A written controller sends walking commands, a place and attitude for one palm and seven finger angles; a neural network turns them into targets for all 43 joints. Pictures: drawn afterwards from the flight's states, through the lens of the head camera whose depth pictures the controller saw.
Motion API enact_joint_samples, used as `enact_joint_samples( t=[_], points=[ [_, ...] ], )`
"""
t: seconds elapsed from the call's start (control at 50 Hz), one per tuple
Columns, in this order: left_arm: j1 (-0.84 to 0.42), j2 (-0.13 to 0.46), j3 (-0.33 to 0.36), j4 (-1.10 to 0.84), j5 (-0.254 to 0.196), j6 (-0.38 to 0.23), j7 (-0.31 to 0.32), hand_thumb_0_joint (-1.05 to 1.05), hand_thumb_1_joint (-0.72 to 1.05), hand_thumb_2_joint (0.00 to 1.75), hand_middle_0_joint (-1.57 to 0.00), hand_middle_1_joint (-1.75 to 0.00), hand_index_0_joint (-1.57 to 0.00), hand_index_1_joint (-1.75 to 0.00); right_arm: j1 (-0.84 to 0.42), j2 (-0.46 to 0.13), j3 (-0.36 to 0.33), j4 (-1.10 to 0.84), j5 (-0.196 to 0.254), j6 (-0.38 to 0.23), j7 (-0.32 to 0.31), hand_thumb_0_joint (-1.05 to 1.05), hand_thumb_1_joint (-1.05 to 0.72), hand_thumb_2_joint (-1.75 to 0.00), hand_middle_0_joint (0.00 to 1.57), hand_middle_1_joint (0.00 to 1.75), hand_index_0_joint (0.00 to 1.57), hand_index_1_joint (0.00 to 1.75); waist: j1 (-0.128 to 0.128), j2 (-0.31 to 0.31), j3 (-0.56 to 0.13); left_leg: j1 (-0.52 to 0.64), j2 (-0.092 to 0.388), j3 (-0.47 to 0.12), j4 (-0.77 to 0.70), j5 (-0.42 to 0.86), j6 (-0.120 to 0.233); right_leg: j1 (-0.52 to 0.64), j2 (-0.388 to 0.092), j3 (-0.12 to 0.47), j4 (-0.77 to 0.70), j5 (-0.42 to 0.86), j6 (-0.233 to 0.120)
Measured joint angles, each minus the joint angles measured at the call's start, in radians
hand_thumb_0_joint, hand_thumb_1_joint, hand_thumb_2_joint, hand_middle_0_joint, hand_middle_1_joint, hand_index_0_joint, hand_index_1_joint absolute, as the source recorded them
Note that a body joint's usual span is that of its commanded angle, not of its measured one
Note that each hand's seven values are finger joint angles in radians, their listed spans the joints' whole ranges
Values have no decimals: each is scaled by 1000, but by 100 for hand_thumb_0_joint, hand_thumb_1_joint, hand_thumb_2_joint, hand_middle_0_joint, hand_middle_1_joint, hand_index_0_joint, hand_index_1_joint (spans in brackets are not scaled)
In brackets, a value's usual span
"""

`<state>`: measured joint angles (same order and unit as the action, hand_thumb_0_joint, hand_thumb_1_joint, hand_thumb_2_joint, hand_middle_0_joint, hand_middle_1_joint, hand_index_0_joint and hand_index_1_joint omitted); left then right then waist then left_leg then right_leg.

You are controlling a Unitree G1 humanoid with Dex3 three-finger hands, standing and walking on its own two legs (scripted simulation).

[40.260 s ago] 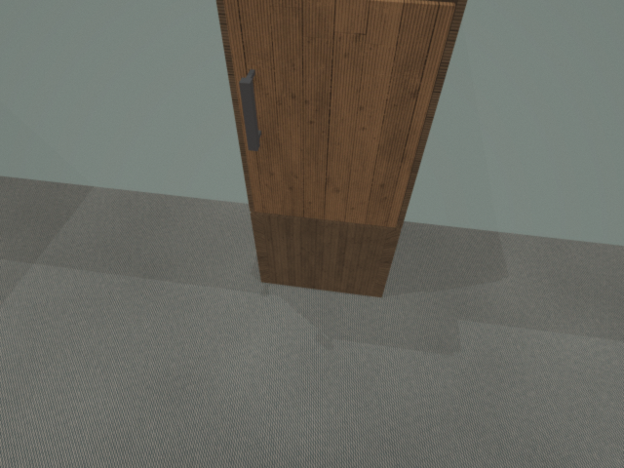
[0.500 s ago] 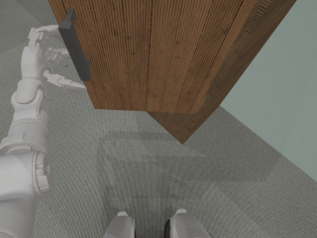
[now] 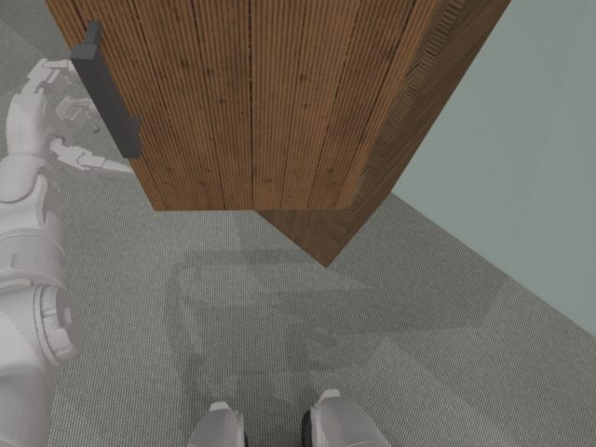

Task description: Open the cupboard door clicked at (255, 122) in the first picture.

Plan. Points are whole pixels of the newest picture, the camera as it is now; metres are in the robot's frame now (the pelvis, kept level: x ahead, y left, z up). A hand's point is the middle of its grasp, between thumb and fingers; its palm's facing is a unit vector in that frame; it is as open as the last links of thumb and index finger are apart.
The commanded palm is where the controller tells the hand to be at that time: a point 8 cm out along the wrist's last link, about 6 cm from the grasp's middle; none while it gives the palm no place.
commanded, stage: move the hooked fingers beside the handle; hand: left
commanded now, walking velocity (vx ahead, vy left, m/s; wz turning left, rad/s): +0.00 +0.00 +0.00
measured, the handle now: (115, 96) +0.56 +0.20 +0.08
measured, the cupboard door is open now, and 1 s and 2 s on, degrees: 44 44 44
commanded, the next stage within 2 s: slide the fingers in behind the handle in 1.28 s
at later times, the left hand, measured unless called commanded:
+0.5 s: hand (59, 127) +0.50 +0.25 +0.08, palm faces +0.00 -1.00 -0.01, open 14.0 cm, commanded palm +0.49 +0.30 +0.08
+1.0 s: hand (61, 125) +0.51 +0.25 +0.08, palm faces -0.02 -1.00 +0.00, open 14.0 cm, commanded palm +0.49 +0.29 +0.08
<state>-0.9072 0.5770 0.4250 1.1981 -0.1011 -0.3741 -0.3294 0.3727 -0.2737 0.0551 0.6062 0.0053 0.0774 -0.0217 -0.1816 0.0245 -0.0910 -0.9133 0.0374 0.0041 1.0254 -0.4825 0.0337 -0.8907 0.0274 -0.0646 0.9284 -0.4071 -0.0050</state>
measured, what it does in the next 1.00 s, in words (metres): stands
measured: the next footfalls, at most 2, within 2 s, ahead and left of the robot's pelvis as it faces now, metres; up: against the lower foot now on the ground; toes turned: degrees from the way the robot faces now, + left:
none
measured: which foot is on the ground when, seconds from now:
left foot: down 0.00-1.00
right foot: down 0.00-1.00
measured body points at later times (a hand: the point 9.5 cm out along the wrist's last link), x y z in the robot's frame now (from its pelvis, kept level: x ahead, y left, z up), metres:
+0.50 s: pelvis -0.01 +0.00 +0.00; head +0.14 +0.03 +0.42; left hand +0.50 +0.31 +0.09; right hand -0.02 -0.27 -0.10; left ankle +0.00 +0.09 -0.67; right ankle +0.01 -0.12 -0.67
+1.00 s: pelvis +0.00 +0.02 +0.00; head +0.14 +0.05 +0.42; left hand +0.51 +0.31 +0.08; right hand -0.01 -0.25 -0.10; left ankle +0.00 +0.09 -0.67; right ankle +0.01 -0.12 -0.67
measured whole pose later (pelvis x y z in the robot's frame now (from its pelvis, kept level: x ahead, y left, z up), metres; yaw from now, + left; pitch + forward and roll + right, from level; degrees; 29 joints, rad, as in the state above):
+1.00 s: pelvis +0.00 +0.02 +0.00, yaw -1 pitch +23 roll -5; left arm -0.91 0.66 0.46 1.17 -0.12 -0.34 -0.41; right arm 0.41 -0.27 0.07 0.60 0.00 0.09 -0.02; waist -0.19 0.03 -0.09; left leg -0.96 0.04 0.01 1.04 -0.49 0.05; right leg -0.92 0.03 -0.06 0.91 -0.39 0.01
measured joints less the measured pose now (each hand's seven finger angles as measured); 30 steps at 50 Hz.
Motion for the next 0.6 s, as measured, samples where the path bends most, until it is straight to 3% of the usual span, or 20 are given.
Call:
enact_joint_samples(
  t=[0.6],
  points=[
    [-32,149,47,37,-14,36,-114,-1,-50,30,-30,-120,-30,-120,29,-20,14,-9,6,0,-25,0,-90,-90,21,30,21,30,-13,-9,10,-51,7,-4,21,4,6,-41,8,-3,-2,17,6]
  ],
)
